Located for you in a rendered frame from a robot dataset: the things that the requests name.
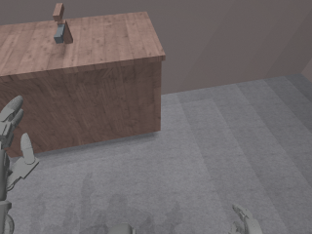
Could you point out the counter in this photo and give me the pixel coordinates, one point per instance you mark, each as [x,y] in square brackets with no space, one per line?
[103,82]

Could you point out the right robot hand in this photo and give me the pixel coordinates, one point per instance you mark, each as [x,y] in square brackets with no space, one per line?
[251,225]

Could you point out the left robot hand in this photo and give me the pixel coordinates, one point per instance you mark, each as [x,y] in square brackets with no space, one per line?
[10,117]

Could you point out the robot left forearm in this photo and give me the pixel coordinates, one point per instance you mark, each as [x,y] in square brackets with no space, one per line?
[7,225]

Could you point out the left robot thigh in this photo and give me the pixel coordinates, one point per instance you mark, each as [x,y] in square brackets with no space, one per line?
[122,228]

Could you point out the tap lever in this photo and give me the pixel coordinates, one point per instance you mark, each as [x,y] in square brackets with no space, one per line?
[59,35]

